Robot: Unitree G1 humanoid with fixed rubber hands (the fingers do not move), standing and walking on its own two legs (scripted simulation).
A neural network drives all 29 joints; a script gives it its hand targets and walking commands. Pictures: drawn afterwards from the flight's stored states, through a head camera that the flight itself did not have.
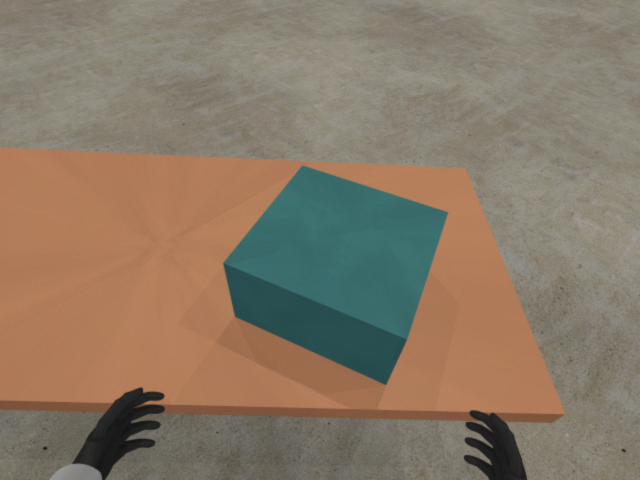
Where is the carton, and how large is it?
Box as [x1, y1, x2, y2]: [223, 165, 447, 384]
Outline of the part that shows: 302,165 223,263 235,316 385,384 407,338 447,212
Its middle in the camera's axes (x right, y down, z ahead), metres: +0.04 +0.05 +0.65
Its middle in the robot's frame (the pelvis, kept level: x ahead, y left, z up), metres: +0.45 -0.04 -0.04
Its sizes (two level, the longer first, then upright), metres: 0.273 0.258 0.149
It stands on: a table, 0.66 m high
